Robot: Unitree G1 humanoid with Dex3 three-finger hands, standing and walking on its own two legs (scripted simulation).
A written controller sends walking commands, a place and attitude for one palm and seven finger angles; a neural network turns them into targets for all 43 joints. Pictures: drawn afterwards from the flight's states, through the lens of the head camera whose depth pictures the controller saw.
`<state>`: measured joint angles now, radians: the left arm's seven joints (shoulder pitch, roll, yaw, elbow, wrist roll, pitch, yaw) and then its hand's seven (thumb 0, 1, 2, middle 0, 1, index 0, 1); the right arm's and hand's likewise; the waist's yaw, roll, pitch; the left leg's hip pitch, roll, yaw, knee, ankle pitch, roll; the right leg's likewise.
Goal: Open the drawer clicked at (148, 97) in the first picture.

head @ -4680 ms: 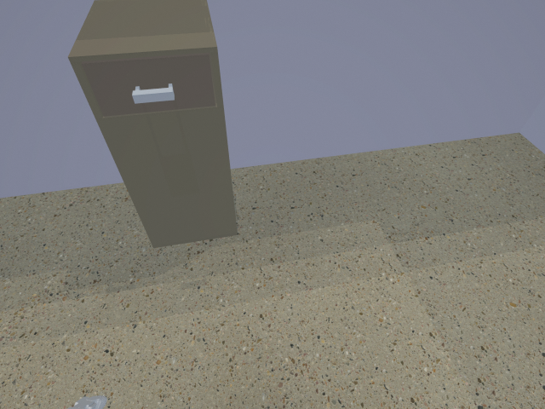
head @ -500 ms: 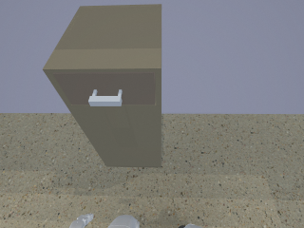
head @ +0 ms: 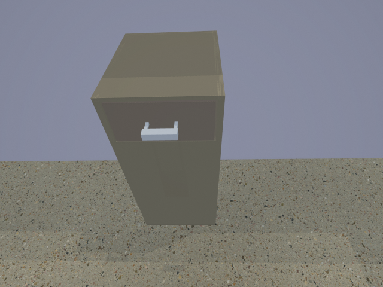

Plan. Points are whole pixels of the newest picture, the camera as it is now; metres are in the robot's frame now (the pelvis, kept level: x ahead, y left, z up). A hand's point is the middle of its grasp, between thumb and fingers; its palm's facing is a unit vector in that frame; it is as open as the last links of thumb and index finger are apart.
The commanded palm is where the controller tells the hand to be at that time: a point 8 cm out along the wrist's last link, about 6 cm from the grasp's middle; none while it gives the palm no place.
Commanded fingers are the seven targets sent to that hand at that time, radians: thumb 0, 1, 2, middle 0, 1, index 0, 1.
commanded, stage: come to a stop and stand still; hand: left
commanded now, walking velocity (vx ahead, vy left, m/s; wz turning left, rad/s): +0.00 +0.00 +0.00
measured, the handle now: (160, 129) +0.55 +0.13 +0.00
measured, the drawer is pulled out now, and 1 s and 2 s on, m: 0.00 0.00 0.00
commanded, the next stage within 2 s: look again from close up in 1.50 s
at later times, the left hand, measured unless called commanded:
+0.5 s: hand out of the picture +0.04 +0.17 -0.16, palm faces +0.01 -0.98 -0.21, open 7.3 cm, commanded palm none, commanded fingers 0.00 0.90 0.90 -0.20 -0.30 -0.20 -0.30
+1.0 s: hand out of the picture +0.05 +0.14 -0.17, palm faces +0.03 -0.98 -0.18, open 7.3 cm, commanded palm none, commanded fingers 0.00 0.90 0.90 -0.20 -0.30 -0.20 -0.30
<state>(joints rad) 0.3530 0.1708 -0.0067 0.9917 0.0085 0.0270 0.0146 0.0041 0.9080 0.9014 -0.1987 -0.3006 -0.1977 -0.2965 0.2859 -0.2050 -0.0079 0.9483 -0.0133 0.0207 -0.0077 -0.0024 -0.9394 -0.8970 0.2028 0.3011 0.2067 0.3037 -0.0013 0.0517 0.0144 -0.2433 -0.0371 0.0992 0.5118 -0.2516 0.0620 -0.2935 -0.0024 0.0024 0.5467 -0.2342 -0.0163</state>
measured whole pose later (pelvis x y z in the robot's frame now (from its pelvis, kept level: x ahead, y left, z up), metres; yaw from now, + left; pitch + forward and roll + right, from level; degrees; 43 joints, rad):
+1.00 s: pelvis +0.06 -0.02 +0.01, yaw +0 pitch +0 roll +0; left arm 0.30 0.13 -0.01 1.13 0.00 -0.01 0.03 0.01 0.93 0.90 -0.20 -0.30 -0.20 -0.30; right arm 0.29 -0.14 0.03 1.15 -0.01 -0.03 -0.04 0.00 -0.91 -0.90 0.20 0.30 0.20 0.30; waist 0.00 0.01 0.02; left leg -0.11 -0.01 0.07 0.40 -0.28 0.02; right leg -0.16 0.03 -0.02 0.43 -0.27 -0.04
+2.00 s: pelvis +0.07 -0.05 +0.01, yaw +1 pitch +0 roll +0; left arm 0.33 0.11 -0.01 1.13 0.00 -0.02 0.04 0.01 0.92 0.90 -0.20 -0.30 -0.20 -0.30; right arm 0.32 -0.11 0.03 1.17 -0.01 -0.02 -0.05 0.00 -0.91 -0.90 0.20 0.30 0.20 0.30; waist 0.00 0.01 0.01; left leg -0.10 0.04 0.05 0.40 -0.29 -0.02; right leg -0.13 0.08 -0.04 0.40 -0.27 -0.09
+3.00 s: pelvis +0.01 -0.03 -0.01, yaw +1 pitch +3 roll +1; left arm 0.16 0.31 -0.15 0.06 1.04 0.04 0.29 0.00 0.11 0.57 -0.27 -0.81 -0.27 -0.80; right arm 0.13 -0.19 0.04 0.61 -0.04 0.12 0.00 0.01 -0.90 -0.90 0.21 0.30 0.21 0.30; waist 0.07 0.05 -0.04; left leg -0.36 -0.01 0.06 0.62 -0.32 0.02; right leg -0.41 0.02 -0.02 0.66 -0.30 -0.05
